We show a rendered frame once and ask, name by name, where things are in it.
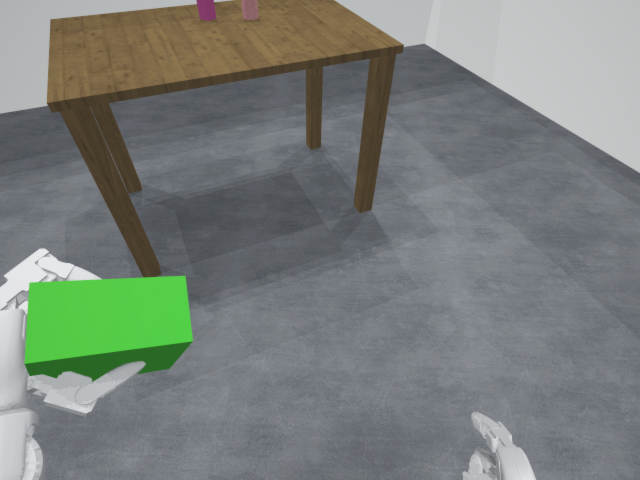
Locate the robot left forearm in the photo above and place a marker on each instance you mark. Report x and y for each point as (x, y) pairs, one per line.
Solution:
(21, 456)

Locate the sponge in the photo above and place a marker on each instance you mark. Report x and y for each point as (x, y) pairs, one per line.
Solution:
(91, 327)

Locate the right robot hand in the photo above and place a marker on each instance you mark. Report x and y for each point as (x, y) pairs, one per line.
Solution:
(509, 463)

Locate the table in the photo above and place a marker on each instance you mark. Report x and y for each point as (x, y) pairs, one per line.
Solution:
(99, 59)

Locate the left robot hand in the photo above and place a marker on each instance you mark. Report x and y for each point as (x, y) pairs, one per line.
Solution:
(70, 391)

